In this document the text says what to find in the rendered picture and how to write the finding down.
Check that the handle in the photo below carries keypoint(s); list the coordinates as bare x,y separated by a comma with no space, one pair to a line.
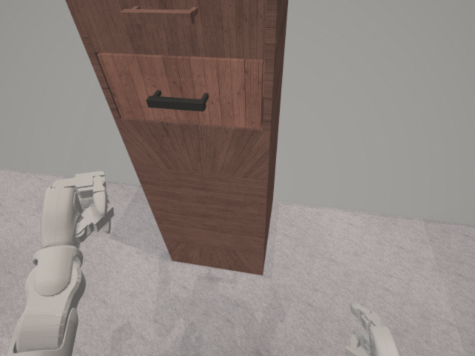
144,16
157,101

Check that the robot left hand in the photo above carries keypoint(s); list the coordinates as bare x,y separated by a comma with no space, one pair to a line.
62,209

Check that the robot left forearm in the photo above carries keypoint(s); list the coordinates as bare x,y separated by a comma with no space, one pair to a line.
53,290

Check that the drawer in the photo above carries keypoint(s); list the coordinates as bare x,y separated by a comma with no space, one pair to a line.
235,87

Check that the robot right hand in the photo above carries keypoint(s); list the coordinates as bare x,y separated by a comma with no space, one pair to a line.
379,342

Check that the cabinet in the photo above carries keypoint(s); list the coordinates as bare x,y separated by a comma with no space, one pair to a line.
209,187

